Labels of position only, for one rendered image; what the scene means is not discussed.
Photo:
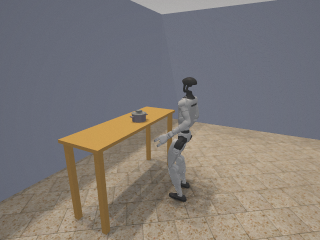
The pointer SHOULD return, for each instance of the left robot upper arm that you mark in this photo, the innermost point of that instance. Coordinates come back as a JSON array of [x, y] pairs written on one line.
[[183, 105]]

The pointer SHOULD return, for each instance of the robot torso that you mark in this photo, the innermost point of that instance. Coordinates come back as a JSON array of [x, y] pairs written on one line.
[[186, 134]]

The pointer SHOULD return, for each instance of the pot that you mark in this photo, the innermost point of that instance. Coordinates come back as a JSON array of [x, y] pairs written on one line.
[[138, 118]]

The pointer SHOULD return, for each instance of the robot left thigh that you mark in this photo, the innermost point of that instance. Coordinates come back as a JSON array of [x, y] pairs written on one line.
[[173, 151]]

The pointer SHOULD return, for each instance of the left robot hand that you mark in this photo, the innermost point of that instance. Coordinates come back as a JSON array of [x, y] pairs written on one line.
[[162, 139]]

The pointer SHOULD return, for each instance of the lid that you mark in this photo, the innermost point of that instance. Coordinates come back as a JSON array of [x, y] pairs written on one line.
[[139, 113]]

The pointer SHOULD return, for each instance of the right robot upper arm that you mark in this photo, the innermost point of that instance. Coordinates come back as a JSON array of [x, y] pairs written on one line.
[[197, 110]]

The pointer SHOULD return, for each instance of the table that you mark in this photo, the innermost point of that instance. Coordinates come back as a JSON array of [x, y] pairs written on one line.
[[101, 137]]

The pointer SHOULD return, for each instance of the robot left forearm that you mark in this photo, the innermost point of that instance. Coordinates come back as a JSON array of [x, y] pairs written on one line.
[[178, 129]]

